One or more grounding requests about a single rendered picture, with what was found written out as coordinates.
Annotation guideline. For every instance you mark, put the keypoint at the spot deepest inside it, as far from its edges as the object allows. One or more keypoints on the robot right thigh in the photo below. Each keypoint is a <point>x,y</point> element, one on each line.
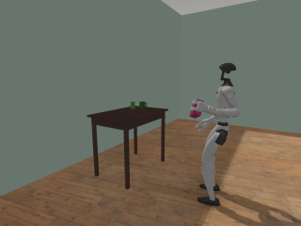
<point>212,132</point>

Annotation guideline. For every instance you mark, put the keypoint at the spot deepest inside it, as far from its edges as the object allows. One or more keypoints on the robot right forearm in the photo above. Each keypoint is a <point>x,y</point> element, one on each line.
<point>213,118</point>

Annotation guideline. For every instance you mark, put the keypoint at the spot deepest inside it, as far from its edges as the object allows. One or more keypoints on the right robot hand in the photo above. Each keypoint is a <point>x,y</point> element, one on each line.
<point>205,123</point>

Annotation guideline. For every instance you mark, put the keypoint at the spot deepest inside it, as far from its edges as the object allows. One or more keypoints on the left robot upper arm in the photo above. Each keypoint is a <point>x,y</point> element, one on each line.
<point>227,92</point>

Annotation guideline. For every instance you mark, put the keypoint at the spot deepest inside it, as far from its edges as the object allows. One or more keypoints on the table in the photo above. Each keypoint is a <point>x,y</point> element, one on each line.
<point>125,119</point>

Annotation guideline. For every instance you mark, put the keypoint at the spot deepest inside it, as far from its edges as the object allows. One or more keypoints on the sponge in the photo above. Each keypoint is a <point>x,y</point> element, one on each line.
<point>194,114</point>

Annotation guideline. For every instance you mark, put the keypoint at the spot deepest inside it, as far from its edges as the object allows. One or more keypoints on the left robot shin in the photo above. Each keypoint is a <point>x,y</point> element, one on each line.
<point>208,178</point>

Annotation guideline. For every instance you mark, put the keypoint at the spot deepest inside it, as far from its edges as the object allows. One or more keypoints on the left robot hand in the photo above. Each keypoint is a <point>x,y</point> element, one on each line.
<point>201,106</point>

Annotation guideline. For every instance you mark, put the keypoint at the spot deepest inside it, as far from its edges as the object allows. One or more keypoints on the robot left forearm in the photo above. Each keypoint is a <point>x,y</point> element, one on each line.
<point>229,112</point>

